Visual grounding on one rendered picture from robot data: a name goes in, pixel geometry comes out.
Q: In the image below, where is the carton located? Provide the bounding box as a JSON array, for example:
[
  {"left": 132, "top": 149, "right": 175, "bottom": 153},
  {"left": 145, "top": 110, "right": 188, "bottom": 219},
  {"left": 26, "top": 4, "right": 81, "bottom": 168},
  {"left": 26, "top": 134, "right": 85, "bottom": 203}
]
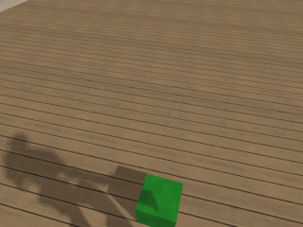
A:
[{"left": 135, "top": 173, "right": 183, "bottom": 227}]

